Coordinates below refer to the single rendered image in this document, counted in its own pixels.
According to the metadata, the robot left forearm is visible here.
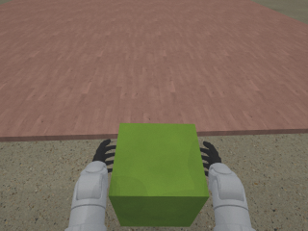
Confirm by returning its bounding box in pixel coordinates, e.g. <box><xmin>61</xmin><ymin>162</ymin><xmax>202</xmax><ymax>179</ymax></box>
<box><xmin>64</xmin><ymin>161</ymin><xmax>109</xmax><ymax>231</ymax></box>

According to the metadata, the robot right hand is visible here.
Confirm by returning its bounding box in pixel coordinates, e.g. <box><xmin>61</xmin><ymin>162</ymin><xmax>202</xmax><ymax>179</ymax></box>
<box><xmin>199</xmin><ymin>141</ymin><xmax>221</xmax><ymax>177</ymax></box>

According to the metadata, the carton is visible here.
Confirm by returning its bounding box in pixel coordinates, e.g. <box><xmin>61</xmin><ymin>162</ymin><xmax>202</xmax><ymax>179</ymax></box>
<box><xmin>108</xmin><ymin>123</ymin><xmax>210</xmax><ymax>227</ymax></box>

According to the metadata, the robot right forearm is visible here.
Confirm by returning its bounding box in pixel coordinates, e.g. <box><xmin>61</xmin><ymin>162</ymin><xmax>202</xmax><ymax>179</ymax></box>
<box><xmin>208</xmin><ymin>163</ymin><xmax>256</xmax><ymax>231</ymax></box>

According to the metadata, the robot left hand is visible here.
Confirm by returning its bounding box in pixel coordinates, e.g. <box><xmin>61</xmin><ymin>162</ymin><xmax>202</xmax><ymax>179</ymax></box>
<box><xmin>92</xmin><ymin>139</ymin><xmax>116</xmax><ymax>173</ymax></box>

